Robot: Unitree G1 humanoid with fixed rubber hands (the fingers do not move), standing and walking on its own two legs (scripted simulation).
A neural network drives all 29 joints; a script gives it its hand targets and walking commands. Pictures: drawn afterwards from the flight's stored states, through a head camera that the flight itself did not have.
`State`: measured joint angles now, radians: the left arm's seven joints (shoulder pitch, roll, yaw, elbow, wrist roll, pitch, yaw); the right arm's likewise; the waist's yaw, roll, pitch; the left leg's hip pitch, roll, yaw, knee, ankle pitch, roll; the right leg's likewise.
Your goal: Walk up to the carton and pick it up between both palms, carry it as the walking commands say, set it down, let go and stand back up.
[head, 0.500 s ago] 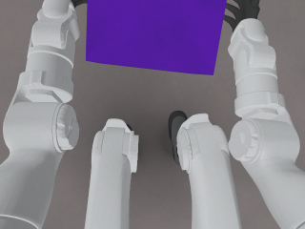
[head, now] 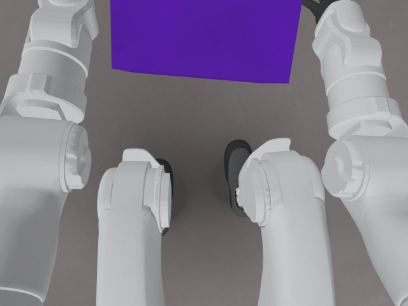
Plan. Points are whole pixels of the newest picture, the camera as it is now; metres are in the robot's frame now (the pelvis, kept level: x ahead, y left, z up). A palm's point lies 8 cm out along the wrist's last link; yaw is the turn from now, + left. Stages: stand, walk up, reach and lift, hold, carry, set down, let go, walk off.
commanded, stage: set down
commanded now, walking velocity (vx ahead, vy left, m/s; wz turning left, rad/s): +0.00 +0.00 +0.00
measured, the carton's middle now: out of the picture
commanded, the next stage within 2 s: none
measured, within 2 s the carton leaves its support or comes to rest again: rests again in 0.54 s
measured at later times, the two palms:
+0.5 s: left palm out of the picture +0.54 +0.15 -0.20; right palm (326, 8) +0.51 -0.21 -0.19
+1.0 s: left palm out of the picture +0.55 +0.15 -0.21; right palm (326, 7) +0.51 -0.22 -0.19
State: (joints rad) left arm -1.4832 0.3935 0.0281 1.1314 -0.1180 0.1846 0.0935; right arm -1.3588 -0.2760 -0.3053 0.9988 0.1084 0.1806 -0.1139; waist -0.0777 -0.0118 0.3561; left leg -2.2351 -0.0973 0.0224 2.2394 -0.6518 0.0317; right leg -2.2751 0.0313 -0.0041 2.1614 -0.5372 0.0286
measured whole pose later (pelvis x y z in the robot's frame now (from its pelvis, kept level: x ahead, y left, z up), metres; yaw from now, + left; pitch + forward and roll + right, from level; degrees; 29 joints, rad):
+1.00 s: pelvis -0.01 -0.01 -0.02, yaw +0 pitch +31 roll -2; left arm -1.57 0.43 0.03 1.20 -0.11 0.17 -0.02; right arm -1.49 -0.36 -0.23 1.20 0.19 0.13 -0.06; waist -0.06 -0.03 0.49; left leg -2.23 -0.04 0.04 2.31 -0.63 0.05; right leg -2.26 0.00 -0.04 2.23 -0.52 -0.01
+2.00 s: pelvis -0.01 -0.01 -0.03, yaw +0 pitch +32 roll -3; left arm -1.61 0.48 -0.07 1.27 -0.21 0.07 0.03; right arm -1.54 -0.36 -0.25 1.29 0.22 0.03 -0.09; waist -0.07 -0.04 0.51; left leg -2.25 0.00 0.02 2.33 -0.63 0.06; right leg -2.27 -0.02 -0.07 2.25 -0.53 -0.02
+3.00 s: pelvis +0.00 -0.01 +0.09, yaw +0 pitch +45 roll -2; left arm -1.44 0.56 0.10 1.05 -0.13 0.22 -0.06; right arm -1.26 -0.31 -0.32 0.85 0.15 0.23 -0.09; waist -0.10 0.01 0.10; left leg -2.11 -0.02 0.01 1.88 -0.55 0.04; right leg -2.12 0.01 -0.04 1.82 -0.47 -0.01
